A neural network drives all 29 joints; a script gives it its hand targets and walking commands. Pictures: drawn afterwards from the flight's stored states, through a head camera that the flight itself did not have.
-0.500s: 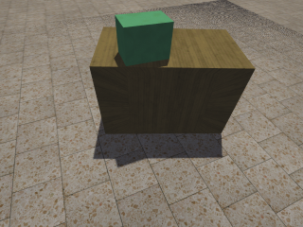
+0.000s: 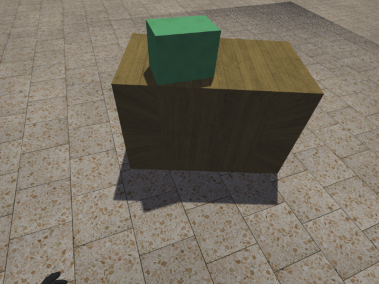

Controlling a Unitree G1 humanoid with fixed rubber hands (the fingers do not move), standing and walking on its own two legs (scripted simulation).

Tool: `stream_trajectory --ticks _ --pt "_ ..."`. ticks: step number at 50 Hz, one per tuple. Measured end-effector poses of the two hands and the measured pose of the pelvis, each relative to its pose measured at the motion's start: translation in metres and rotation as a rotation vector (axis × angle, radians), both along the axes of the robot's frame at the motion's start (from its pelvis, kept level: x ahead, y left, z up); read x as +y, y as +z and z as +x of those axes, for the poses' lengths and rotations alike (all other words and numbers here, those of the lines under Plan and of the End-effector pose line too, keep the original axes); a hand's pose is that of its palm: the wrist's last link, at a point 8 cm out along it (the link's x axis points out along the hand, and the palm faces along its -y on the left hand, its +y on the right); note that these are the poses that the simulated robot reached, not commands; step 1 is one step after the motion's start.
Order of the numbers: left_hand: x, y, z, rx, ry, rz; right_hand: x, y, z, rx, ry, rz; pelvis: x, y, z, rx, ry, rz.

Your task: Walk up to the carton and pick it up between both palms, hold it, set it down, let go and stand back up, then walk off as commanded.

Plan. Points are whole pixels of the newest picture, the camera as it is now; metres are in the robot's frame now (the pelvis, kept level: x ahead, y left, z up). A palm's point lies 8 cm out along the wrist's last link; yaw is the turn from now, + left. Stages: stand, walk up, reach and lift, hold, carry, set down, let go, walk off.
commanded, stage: stand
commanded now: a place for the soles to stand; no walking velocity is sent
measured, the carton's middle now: (181, 49) +1.09 +0.05 -0.01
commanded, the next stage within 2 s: none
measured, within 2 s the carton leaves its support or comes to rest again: neither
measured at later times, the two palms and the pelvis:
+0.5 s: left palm out of the picture +0.11 +0.29 -0.10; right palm out of the picture +0.09 -0.31 -0.11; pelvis +0.01 -0.01 +0.01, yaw +1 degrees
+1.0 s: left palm out of the picture +0.07 +0.30 -0.09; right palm out of the picture +0.06 -0.32 -0.11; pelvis -0.01 -0.01 +0.01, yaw +0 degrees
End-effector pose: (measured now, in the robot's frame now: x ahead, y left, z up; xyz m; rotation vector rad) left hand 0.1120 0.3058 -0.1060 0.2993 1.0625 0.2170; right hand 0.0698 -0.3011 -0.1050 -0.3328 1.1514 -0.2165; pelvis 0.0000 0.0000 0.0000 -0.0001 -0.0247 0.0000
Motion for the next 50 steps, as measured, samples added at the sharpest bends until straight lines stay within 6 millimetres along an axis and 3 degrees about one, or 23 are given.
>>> stream_trajectory --ticks 7,14,32,50 --pt "-0.003 0.006 -0.004 0.021 0.009 0.011 0.002 -0.001 0.029 -0.045 0.015 0.022 0.000 0.003 0.005 0.002 0.012 0.000" --pt "-0.001 0.012 -0.004 0.015 0.027 0.025 0.002 -0.002 0.038 -0.046 0.023 0.032 -0.002 0.005 0.008 -0.002 0.022 0.003" --pt "-0.014 0.014 -0.006 0.039 -0.013 0.021 -0.009 0.000 0.016 0.009 0.010 0.019 -0.010 0.011 0.003 -0.019 0.017 0.006" --pt "-0.008 0.014 -0.037 0.105 -0.002 0.047 -0.017 -0.003 -0.011 0.062 -0.006 0.025 -0.014 0.013 -0.005 -0.016 0.003 0.008"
